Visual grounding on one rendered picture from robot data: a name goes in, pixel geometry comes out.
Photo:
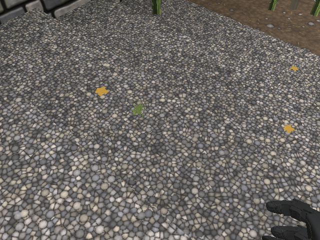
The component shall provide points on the right robot hand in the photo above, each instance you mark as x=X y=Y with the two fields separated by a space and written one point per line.
x=300 y=211

